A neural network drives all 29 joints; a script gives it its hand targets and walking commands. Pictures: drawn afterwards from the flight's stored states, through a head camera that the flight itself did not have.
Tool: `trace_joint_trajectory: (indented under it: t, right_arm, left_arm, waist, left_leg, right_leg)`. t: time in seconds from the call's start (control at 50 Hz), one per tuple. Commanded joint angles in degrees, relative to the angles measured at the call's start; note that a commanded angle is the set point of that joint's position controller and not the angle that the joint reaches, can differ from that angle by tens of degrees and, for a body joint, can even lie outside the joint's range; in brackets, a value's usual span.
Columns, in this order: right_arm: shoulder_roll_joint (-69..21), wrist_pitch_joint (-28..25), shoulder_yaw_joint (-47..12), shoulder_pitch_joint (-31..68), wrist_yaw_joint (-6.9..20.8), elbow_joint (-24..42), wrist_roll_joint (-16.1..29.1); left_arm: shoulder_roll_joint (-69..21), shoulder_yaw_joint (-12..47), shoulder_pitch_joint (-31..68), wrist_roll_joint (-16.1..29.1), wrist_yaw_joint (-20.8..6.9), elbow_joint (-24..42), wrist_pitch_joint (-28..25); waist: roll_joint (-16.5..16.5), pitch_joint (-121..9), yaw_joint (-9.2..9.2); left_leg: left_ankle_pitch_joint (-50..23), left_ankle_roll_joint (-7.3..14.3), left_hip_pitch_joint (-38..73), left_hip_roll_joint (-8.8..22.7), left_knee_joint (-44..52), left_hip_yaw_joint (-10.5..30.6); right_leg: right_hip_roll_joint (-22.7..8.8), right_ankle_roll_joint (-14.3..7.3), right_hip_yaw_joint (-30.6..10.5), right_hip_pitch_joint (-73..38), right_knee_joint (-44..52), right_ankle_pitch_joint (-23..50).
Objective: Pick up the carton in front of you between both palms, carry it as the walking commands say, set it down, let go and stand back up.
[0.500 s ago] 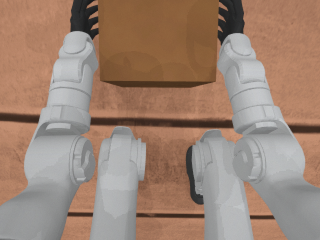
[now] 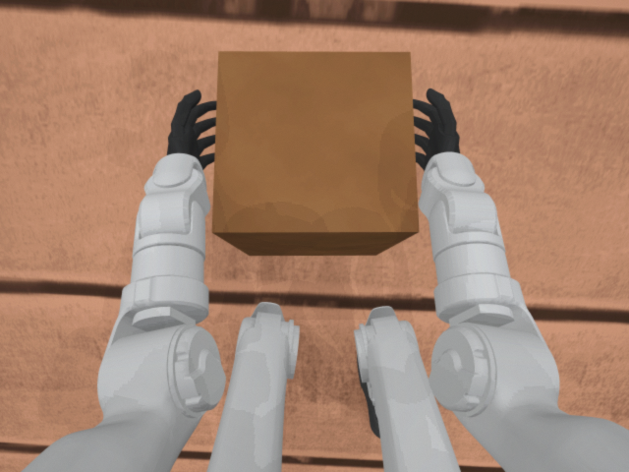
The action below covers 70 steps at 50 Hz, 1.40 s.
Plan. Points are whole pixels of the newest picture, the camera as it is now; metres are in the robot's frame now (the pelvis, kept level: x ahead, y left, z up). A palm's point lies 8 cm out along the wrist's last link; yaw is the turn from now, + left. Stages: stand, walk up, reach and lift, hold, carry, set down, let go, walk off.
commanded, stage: reach and lift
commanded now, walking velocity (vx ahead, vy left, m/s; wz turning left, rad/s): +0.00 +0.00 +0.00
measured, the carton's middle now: (313, 174) +0.48 +0.03 -0.13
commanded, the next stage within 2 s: none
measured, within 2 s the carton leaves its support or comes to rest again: neither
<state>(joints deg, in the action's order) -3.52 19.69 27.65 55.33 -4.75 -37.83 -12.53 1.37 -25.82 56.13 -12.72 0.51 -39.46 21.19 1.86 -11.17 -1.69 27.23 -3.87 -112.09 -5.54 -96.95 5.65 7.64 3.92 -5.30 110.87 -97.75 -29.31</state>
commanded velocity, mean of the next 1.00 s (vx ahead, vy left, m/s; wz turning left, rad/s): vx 0.00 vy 0.00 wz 0.00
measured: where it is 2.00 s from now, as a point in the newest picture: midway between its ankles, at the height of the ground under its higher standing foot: (320, 401)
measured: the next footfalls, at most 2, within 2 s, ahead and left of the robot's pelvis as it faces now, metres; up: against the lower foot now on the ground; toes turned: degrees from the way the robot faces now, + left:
none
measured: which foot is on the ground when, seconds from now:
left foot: down 0.00-1.00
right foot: down 0.00-1.00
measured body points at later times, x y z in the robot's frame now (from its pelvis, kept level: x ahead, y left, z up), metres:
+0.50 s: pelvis +0.05 +0.00 +0.14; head +0.18 +0.01 +0.57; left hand +0.44 +0.17 +0.10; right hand +0.45 -0.13 +0.10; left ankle +0.11 +0.13 -0.48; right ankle +0.10 -0.13 -0.48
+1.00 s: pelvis +0.10 +0.00 +0.26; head +0.10 +0.00 +0.71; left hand +0.40 +0.16 +0.25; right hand +0.41 -0.14 +0.25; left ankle +0.11 +0.13 -0.48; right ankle +0.10 -0.13 -0.48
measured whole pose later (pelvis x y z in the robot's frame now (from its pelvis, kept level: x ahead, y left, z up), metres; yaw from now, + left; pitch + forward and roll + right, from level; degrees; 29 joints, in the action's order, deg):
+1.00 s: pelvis +0.10 +0.00 +0.26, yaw +1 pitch +6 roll +0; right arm -8.6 25.5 15.3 14.8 -2.7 -25.4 -11.4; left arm -8.1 -15.5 14.9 -12.3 1.3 -25.1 26.5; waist 0.5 -7.9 -0.3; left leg 14.6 -1.2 -23.4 -2.9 -31.8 8.4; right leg 3.4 0.6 -8.4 22.1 -32.1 -16.1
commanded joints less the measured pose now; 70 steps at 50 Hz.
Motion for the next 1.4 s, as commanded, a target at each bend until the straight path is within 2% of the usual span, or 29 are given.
trace_joint_trajectory:
  t: [0.0,0.18,0.48,0.6,0.76,0.9,1.0,1.08,1.16,1.26,1.38]
  right_arm:
    - [-61.61,-0.51,-35.76,32.12,14.02,-0.52,11.10]
    - [-62.29,-0.82,-36.86,20.88,14.30,-2.15,10.68]
    - [-62.59,-2.67,-38.02,4.66,14.37,-1.15,8.33]
    - [-63.04,-2.15,-40.06,-1.42,14.77,0.68,8.29]
    - [-62.78,0.88,-43.05,-9.55,15.38,4.40,8.74]
    - [-61.85,6.18,-45.96,-15.38,16.28,10.22,10.11]
    - [-61.36,10.89,-46.00,-16.90,17.32,12.86,10.25]
    - [-59.74,13.41,-42.05,-15.40,18.22,11.57,8.36]
    - [-60.26,13.83,-40.05,-10.98,19.33,10.93,7.77]
    - [-61.36,13.61,-40.51,-7.52,19.85,11.27,7.93]
    - [-60.39,14.13,-40.15,-7.55,19.65,11.61,7.53]
  left_arm:
    - [-63.18,34.87,30.83,12.09,-14.17,1.87,-0.72]
    - [-64.52,35.54,19.56,10.57,-13.00,0.27,-1.22]
    - [-65.57,36.59,4.03,8.28,-12.14,1.33,-3.25]
    - [-65.73,38.05,-1.93,7.89,-12.32,3.36,-2.96]
    - [-65.14,41.17,-9.57,8.69,-12.87,7.77,-0.27]
    - [-64.99,44.20,-15.34,10.35,-13.36,13.15,4.98]
    - [-64.52,44.62,-16.92,10.46,-13.62,17.02,9.58]
    - [-63.54,40.86,-15.41,8.88,-14.08,15.86,12.06]
    - [-64.68,39.31,-10.78,8.63,-14.88,15.09,12.57]
    - [-66.49,40.13,-6.62,8.98,-15.36,15.65,12.57]
    - [-65.86,39.60,-7.32,8.41,-15.00,15.46,13.29]
  waist:
    - [-1.88,-57.56,-0.57]
    - [-2.42,-47.09,-0.56]
    - [-1.73,-33.79,0.40]
    - [-1.79,-28.58,0.50]
    - [-1.73,-21.10,0.89]
    - [-1.68,-14.43,1.34]
    - [-1.59,-7.02,1.77]
    - [-1.65,0.93,1.54]
    - [-1.82,1.82,1.44]
    - [-2.16,-2.09,1.59]
    - [-2.36,-2.32,1.67]
  left_leg:
    - [-13.94,1.54,42.23,-3.68,13.44,-9.58]
    - [-12.51,1.92,51.18,-3.68,23.24,-7.49]
    - [-16.17,2.86,69.88,-2.43,40.83,-3.41]
    - [-20.00,3.18,78.35,-1.77,48.38,-2.20]
    - [-26.98,3.26,90.75,-0.83,59.31,-1.04]
    - [-31.26,3.11,100.89,-0.29,67.98,-0.86]
    - [-27.78,2.98,104.61,0.15,72.81,-1.06]
    - [-20.18,3.23,104.00,0.55,75.17,-1.24]
    - [-15.89,3.45,104.28,0.82,75.32,-1.66]
    - [-16.09,3.31,106.14,1.02,74.83,-1.97]
    - [-17.41,3.00,107.49,0.88,75.50,-2.11]
  right_leg:
    - [3.56,-1.53,8.85,-34.22,14.45,11.89]
    - [3.09,-1.76,6.94,-41.03,24.07,10.48]
    - [1.25,-2.76,2.78,-61.21,42.04,14.80]
    - [0.17,-2.99,1.31,-71.22,49.87,19.30]
    - [-1.15,-2.85,-0.27,-85.95,61.15,27.82]
    - [-2.07,-2.65,-0.51,-96.92,69.94,32.62]
    - [-2.40,-2.71,-0.05,-100.76,74.46,29.27]
    - [-2.63,-3.25,0.47,-99.38,76.73,21.17]
    - [-2.71,-3.60,0.87,-98.80,76.74,16.95]
    - [-2.61,-3.86,1.16,-100.16,76.13,16.97]
    - [-2.40,-3.71,1.28,-101.11,76.70,17.98]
